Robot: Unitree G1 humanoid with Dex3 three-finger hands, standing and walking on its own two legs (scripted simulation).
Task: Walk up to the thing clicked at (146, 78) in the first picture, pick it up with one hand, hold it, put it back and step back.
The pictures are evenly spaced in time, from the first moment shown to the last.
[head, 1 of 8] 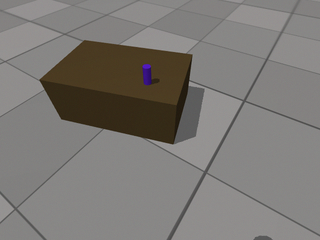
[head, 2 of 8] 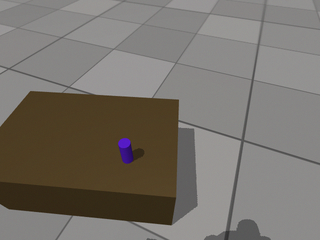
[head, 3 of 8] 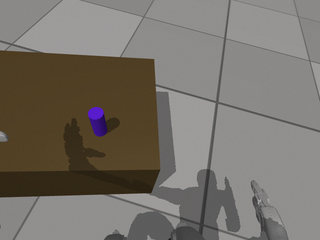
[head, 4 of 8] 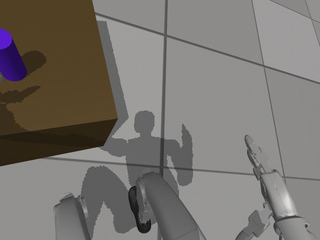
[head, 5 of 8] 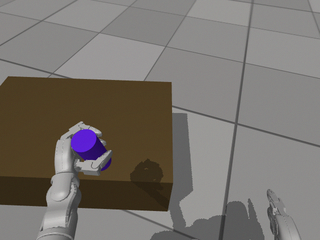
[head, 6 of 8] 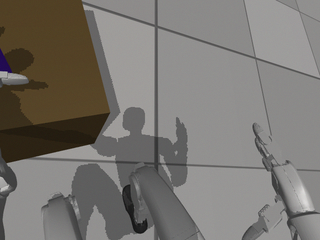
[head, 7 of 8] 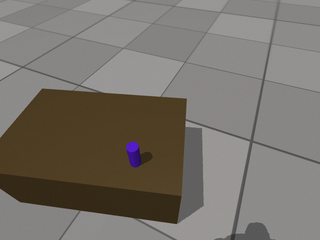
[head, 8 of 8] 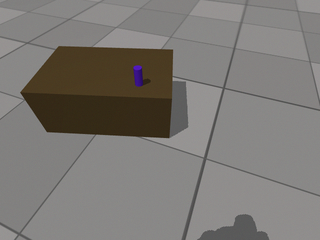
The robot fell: no
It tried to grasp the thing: yes
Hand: left
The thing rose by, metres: 0.30
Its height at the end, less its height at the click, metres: +0.00
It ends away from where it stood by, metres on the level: 0.04
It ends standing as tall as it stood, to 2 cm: yes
